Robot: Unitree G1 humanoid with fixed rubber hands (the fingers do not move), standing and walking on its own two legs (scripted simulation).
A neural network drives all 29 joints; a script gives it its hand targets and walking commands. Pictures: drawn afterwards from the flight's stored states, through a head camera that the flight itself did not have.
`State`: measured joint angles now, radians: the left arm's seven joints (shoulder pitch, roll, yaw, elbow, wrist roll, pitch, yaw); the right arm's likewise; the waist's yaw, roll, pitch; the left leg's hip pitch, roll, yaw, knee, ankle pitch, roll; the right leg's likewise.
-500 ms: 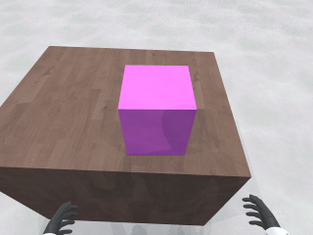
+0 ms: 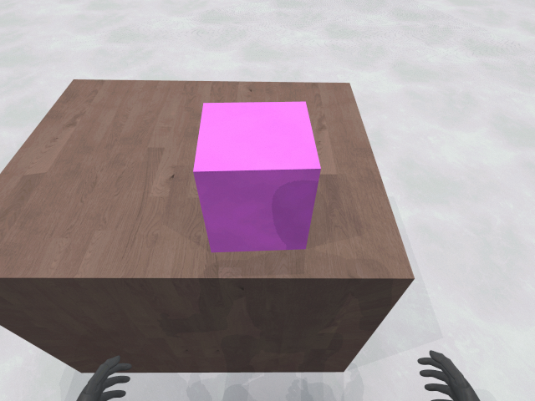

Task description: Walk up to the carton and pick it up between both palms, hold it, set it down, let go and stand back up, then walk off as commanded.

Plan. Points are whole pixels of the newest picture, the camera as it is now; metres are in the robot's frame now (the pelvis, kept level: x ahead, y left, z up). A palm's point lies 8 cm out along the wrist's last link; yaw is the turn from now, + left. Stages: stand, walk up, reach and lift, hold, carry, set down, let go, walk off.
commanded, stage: stand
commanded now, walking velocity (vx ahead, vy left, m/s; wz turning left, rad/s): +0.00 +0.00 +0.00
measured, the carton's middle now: (256, 179) +0.48 +0.01 +0.04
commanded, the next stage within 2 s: walk off in 0.90 s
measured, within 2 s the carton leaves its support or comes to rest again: neither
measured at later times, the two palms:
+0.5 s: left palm out of the picture +0.11 +0.27 -0.10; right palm out of the picture +0.11 -0.29 -0.08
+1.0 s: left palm out of the picture +0.10 +0.27 -0.10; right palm out of the picture +0.10 -0.29 -0.09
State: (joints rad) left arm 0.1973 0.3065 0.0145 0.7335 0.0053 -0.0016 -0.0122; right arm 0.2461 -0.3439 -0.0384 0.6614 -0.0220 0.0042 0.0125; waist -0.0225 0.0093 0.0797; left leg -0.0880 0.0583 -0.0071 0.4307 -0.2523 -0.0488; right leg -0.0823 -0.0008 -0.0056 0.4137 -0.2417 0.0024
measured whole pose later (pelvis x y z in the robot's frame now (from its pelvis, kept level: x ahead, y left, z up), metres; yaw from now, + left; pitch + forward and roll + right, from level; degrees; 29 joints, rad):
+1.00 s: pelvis +0.00 +0.00 +0.00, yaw +0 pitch -5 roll +0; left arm 0.20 0.31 0.01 0.82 0.01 0.00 -0.01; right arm 0.25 -0.34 -0.04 0.72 -0.02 0.00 0.01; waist -0.01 0.01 0.10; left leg -0.09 0.06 -0.01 0.43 -0.25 -0.05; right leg -0.08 0.00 -0.01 0.41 -0.24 0.00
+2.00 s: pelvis -0.21 +0.02 -0.04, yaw +1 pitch -8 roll -1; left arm 0.24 0.40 0.01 0.83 0.01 0.08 0.01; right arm 0.20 -0.36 -0.05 0.73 -0.02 0.04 -0.02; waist 0.02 -0.02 0.24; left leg -0.43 -0.01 0.00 0.68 -0.12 0.07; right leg -0.35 0.11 0.16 1.12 -0.44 0.00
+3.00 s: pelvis -0.63 +0.02 -0.04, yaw +1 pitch -7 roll -2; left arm 0.21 0.40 0.01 0.80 0.01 0.05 0.02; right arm 0.23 -0.37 -0.07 0.73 -0.02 0.07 0.00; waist 0.01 0.01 0.23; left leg -0.44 -0.03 -0.09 0.70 -0.16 0.03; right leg -0.25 0.09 0.16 0.75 -0.41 0.01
